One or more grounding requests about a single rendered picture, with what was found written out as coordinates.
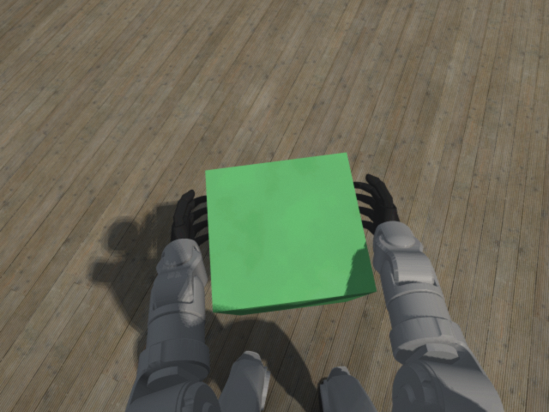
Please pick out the carton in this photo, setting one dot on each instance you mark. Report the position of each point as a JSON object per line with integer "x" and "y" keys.
{"x": 284, "y": 235}

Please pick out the right robot shin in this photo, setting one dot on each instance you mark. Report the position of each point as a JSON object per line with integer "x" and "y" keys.
{"x": 336, "y": 371}

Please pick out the left robot hand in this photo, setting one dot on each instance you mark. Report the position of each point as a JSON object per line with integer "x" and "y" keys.
{"x": 183, "y": 219}

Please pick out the left robot shin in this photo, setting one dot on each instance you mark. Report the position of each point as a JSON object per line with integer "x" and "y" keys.
{"x": 249, "y": 355}

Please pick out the robot left upper arm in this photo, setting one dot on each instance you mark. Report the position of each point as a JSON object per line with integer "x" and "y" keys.
{"x": 189, "y": 396}

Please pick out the left robot forearm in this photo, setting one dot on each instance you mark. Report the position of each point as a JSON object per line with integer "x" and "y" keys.
{"x": 175, "y": 351}

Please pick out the right robot forearm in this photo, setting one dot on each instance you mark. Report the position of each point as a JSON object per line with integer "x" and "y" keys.
{"x": 421, "y": 325}

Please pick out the robot right upper arm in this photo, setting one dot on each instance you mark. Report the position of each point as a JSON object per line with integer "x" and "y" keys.
{"x": 427, "y": 386}

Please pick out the robot shin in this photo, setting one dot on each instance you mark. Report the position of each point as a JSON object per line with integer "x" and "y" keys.
{"x": 336, "y": 371}
{"x": 249, "y": 355}

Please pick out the right robot hand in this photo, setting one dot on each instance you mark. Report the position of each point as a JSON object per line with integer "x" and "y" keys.
{"x": 381, "y": 201}

